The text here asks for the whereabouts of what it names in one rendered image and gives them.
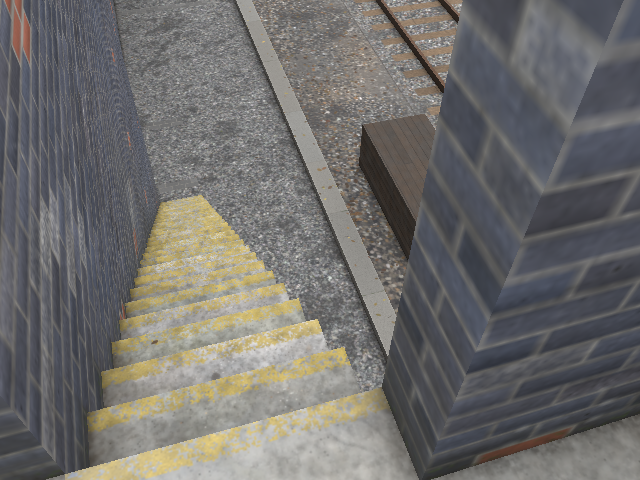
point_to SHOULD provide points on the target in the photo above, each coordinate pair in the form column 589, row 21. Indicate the stairs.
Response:
column 210, row 342

